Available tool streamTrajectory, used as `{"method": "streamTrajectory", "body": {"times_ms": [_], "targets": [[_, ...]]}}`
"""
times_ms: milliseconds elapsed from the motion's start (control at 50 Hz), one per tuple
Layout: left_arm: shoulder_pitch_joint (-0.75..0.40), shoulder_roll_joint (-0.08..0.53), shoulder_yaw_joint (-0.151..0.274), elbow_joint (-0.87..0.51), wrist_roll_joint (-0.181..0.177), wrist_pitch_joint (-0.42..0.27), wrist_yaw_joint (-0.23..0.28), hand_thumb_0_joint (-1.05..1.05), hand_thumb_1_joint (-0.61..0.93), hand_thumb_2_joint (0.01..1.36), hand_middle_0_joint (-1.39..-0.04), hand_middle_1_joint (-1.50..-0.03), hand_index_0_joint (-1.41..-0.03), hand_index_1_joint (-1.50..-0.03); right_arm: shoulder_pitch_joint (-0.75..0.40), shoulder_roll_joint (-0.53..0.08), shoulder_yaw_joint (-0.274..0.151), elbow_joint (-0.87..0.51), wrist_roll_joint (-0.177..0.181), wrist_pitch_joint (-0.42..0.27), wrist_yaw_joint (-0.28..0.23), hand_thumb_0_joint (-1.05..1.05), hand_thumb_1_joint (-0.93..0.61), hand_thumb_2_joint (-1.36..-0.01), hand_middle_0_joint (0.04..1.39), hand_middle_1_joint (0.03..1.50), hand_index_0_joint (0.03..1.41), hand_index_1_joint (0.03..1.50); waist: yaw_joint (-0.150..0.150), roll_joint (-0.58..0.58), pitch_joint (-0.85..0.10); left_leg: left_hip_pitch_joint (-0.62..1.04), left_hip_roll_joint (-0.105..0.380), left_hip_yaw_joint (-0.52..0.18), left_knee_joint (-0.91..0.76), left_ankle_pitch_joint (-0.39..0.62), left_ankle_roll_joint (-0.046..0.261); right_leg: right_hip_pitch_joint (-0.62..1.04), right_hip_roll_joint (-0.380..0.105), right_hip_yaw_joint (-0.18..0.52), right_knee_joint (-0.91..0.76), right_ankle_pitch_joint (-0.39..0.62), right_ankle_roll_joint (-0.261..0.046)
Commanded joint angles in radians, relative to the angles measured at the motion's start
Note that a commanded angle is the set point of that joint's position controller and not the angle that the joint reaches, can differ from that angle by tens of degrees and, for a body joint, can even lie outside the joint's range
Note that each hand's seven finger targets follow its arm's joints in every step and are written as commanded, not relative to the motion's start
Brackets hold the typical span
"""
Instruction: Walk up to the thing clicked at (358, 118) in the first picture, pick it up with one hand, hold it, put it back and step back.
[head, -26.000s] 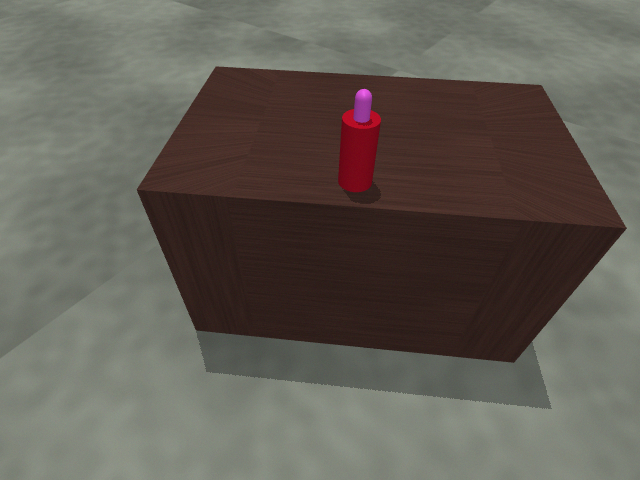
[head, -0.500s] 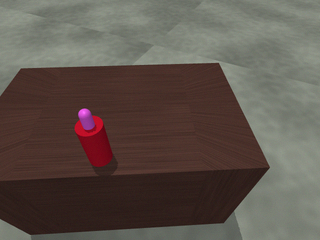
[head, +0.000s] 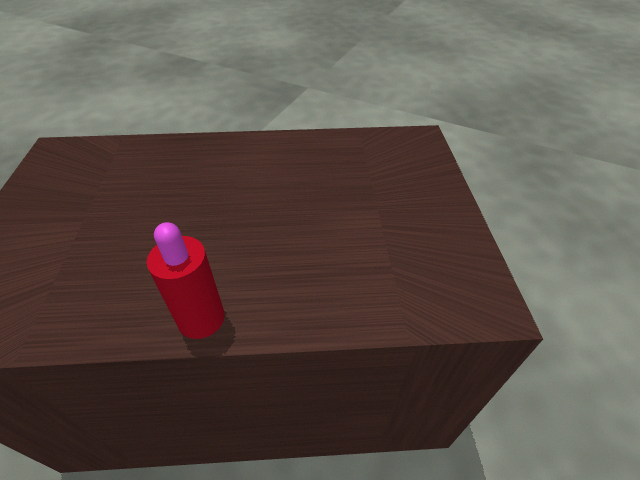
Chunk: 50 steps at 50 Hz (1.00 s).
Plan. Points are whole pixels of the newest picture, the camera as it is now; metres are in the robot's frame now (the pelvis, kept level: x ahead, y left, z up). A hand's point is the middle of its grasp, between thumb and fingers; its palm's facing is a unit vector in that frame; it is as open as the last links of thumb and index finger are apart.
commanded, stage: home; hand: left
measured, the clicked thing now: (185, 278) +0.43 +0.21 -0.02
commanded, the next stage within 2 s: stand in 0.16 s
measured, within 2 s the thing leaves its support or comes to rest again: neither
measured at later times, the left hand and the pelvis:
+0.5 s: hand out of the picture +0.07 +0.25 -0.16, palm faces -0.03 -0.94 -0.34, open 14.7 cm; pelvis +0.00 +0.00 +0.00, yaw +0 degrees
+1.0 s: hand out of the picture +0.08 +0.25 -0.16, palm faces -0.03 -0.94 -0.34, open 7.4 cm; pelvis +0.01 +0.00 +0.00, yaw +0 degrees
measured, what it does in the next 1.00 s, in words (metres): stands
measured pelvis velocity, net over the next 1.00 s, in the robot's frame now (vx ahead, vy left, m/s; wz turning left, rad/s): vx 0.01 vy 0.00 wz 0.01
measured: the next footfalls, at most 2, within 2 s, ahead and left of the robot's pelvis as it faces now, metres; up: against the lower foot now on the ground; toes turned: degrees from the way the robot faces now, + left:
none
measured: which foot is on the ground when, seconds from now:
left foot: down 0.00-1.00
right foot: down 0.00-1.00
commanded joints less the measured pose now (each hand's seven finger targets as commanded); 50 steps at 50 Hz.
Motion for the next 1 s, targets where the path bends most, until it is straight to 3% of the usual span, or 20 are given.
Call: {"method": "streamTrajectory", "body": {"times_ms": [0, 140, 240, 280, 300, 400, 460, 500, 620, 820, 940, 980], "targets": [[-0.026, 0.213, 0.035, -0.053, 0.003, -0.021, 0.016, 0.000, -0.598, 0.029, -0.044, -0.046, -0.045, -0.045, -0.041, -0.214, -0.036, -0.051, -0.001, -0.023, -0.016, 0.000, -0.895, -0.903, 0.201, 0.301, 0.201, 0.301, 0.004, 0.004, -0.062, 0.087, 0.135, -0.130, -0.033, 0.138, 0.012, -0.072, -0.118, 0.077, -0.051, 0.144, -0.031], [-0.024, 0.214, 0.036, -0.057, 0.005, -0.019, 0.015, 0.000, -0.593, 0.033, -0.044, -0.047, -0.046, -0.046, -0.038, -0.213, -0.037, -0.052, -0.001, -0.022, -0.016, 0.000, -0.896, -0.903, 0.201, 0.301, 0.201, 0.301, 0.003, 0.003, -0.047, 0.074, 0.131, -0.131, -0.042, 0.095, 0.010, -0.084, -0.117, 0.078, -0.060, 0.104, -0.033], [-0.028, 0.215, 0.037, -0.060, 0.006, -0.021, 0.015, 0.000, -0.576, 0.042, -0.046, -0.049, -0.047, -0.048, -0.044, -0.211, -0.037, -0.055, 0.000, -0.022, -0.016, 0.000, -0.895, -0.903, 0.201, 0.301, 0.201, 0.301, 0.004, -0.001, -0.052, 0.080, 0.136, -0.134, -0.038, 0.126, 0.012, -0.080, -0.119, 0.074, -0.056, 0.119, -0.034], [-0.033, 0.216, 0.038, -0.061, 0.004, -0.019, 0.014, 0.000, -0.416, 0.202, -0.200, -0.209, -0.200, -0.208, -0.039, -0.209, -0.036, -0.055, -0.001, -0.023, -0.017, 0.000, -0.900, -0.900, 0.200, 0.300, 0.200, 0.300, 0.004, -0.002, -0.052, 0.081, 0.135, -0.130, -0.039, 0.121, 0.011, -0.080, -0.120, 0.079, -0.056, 0.116, -0.037], [-0.024, 0.211, 0.036, -0.059, 0.004, -0.019, 0.013, 0.000, -0.336, 0.282, -0.200, -0.289, -0.200, -0.288, -0.040, -0.210, -0.036, -0.052, 0.000, -0.023, -0.016, 0.000, -0.900, -0.900, 0.200, 0.300, 0.200, 0.300, 0.005, 0.002, -0.040, 0.074, 0.135, -0.136, -0.047, 0.094, 0.009, -0.089, -0.116, 0.075, -0.058, 0.088, -0.036], [-0.027, 0.215, 0.037, -0.061, 0.003, -0.018, 0.013, 0.000, 0.064, 0.682, -0.200, -0.300, -0.200, -0.301, -0.044, -0.211, -0.039, -0.052, -0.001, -0.022, -0.014, 0.000, -0.900, -0.900, 0.200, 0.300, 0.200, 0.300, 0.004, -0.003, -0.033, 0.068, 0.132, -0.139, -0.052, 0.078, 0.008, -0.092, -0.115, 0.075, -0.062, 0.071, -0.038], [-0.026, 0.219, 0.039, -0.067, 0.005, -0.021, 0.013, 0.000, 0.304, 0.900, -0.200, -0.300, -0.200, -0.301, -0.038, -0.209, -0.039, -0.056, -0.001, -0.023, -0.014, 0.000, -0.900, -0.900, 0.200, 0.300, 0.200, 0.300, 0.005, -0.008, -0.059, 0.077, 0.133, -0.133, -0.041, 0.105, 0.013, -0.072, -0.121, 0.078, -0.061, 0.111, -0.039], [-0.025, 0.217, 0.038, -0.065, 0.003, -0.021, 0.013, 0.000, 0.464, 0.900, -0.200, -0.300, -0.200, -0.301, -0.038, -0.207, -0.037, -0.054, -0.001, -0.025, -0.013, 0.000, -0.900, -0.900, 0.200, 0.300, 0.200, 0.300, 0.004, -0.004, -0.061, 0.082, 0.135, -0.135, -0.041, 0.144, 0.010, -0.073, -0.120, 0.076, -0.054, 0.124, -0.037], [-0.024, 0.215, 0.040, -0.067, 0.002, -0.018, 0.012, 0.000, 0.900, 0.900, -0.200, -0.300, -0.200, -0.301, -0.033, -0.210, -0.038, -0.055, -0.001, -0.023, -0.014, 0.000, -0.900, -0.900, 0.200, 0.300, 0.200, 0.300, 0.006, 0.002, -0.045, 0.066, 0.130, -0.132, -0.044, 0.096, 0.009, -0.076, -0.120, 0.078, -0.063, 0.093, -0.040], [-0.018, 0.212, 0.038, -0.070, 0.003, -0.020, 0.014, 0.000, 0.900, 0.900, -0.200, -0.300, -0.200, -0.301, -0.037, -0.211, -0.038, -0.058, 0.001, -0.025, -0.016, 0.000, -0.900, -0.900, 0.200, 0.300, 0.200, 0.300, 0.008, -0.005, -0.077, 0.097, 0.140, -0.135, -0.023, 0.207, 0.013, -0.058, -0.122, 0.066, -0.050, 0.173, -0.034], [-0.025, 0.217, 0.041, -0.069, 0.002, -0.016, 0.013, 0.000, 0.900, 0.900, -0.200, -0.300, -0.200, -0.301, -0.038, -0.204, -0.034, -0.058, 0.001, -0.025, -0.016, 0.000, -0.900, -0.900, 0.200, 0.300, 0.200, 0.300, 0.007, 0.002, -0.050, 0.080, 0.133, -0.133, -0.038, 0.162, 0.005, -0.065, -0.120, 0.070, -0.053, 0.139, -0.037], [-0.023, 0.213, 0.040, -0.072, 0.003, -0.017, 0.013, 0.000, 0.900, 0.900, -0.200, -0.300, -0.200, -0.301, -0.038, -0.206, -0.036, -0.061, 0.001, -0.027, -0.017, 0.000, -0.900, -0.900, 0.200, 0.300, 0.200, 0.300, 0.008, -0.003, -0.072, 0.095, 0.140, -0.130, -0.024, 0.205, 0.010, -0.055, -0.124, 0.069, -0.048, 0.178, -0.039]]}}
